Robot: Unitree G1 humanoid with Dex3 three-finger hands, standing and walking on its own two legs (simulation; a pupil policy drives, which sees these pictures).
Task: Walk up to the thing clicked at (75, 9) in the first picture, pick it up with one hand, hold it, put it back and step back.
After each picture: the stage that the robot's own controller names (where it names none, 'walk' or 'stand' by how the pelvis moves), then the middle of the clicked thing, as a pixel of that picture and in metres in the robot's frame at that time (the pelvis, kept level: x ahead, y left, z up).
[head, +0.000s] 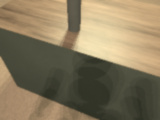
stand; (74, 8) +0.75 +0.04 +0.07
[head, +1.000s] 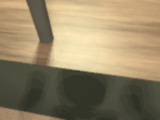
walk; (40, 17) +0.63 +0.18 +0.08
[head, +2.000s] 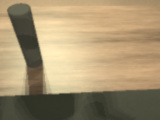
stand; (28, 39) +0.49 +0.20 +0.09
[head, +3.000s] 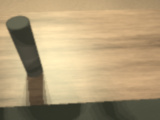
stand; (27, 50) +0.46 +0.21 +0.06
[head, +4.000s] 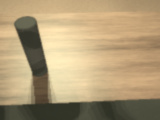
stand; (33, 50) +0.47 +0.19 +0.06
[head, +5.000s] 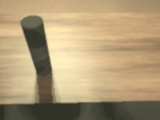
stand; (38, 49) +0.47 +0.17 +0.06
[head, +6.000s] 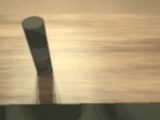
stand; (39, 50) +0.47 +0.17 +0.06
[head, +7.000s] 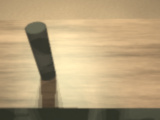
rise first; (42, 54) +0.46 +0.17 +0.07
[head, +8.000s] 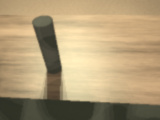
go down; (49, 48) +0.48 +0.17 +0.07
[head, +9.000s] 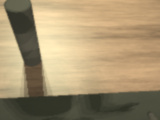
go down; (26, 37) +0.48 +0.16 +0.08
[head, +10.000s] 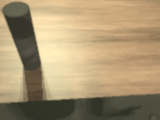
go down; (25, 41) +0.47 +0.17 +0.09
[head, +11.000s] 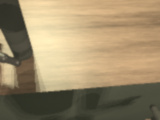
close in; (13, 27) +0.48 +0.18 +0.12
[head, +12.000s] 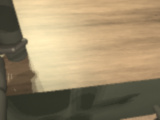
lift; (6, 25) +0.48 +0.19 +0.13
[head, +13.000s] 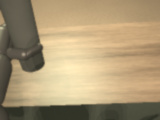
lift; (22, 27) +0.34 +0.15 +0.30
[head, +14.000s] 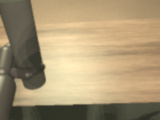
hold; (26, 47) +0.33 +0.16 +0.23
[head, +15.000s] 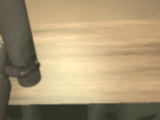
hold; (20, 45) +0.33 +0.17 +0.24
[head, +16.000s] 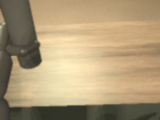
crouch; (20, 25) +0.38 +0.16 +0.27
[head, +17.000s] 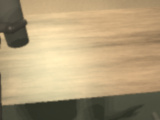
lower; (7, 4) +0.47 +0.18 +0.26
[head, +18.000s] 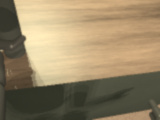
lower; (5, 21) +0.49 +0.18 +0.13
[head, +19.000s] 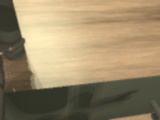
lower; (5, 23) +0.49 +0.18 +0.13
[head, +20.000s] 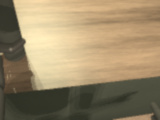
lower; (5, 24) +0.48 +0.18 +0.13
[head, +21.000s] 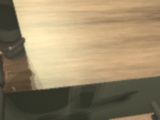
lower; (5, 22) +0.49 +0.19 +0.13
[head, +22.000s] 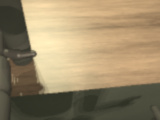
open; (15, 31) +0.46 +0.17 +0.12
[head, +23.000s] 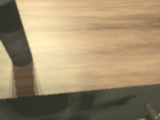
sink last; (12, 34) +0.45 +0.17 +0.12
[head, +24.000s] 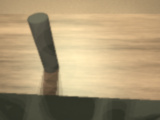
sink last; (45, 46) +0.48 +0.18 +0.09
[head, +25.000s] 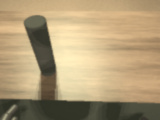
stand; (42, 49) +0.46 +0.17 +0.07
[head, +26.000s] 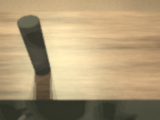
stand; (36, 49) +0.46 +0.18 +0.07
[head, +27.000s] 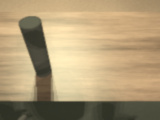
stand; (38, 50) +0.46 +0.18 +0.07
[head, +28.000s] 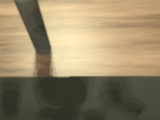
walk; (35, 27) +0.53 +0.19 +0.09
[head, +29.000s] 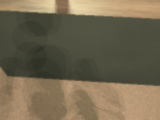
walk; out of the picture +0.85 +0.10 +0.10
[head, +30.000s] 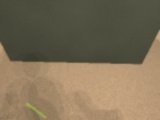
stand; out of the picture +1.20 +0.20 +0.09
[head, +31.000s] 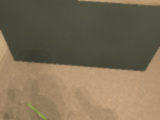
stand; out of the picture +1.19 +0.15 +0.07
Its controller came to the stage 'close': yes
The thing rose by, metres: 0.21
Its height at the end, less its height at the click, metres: +0.00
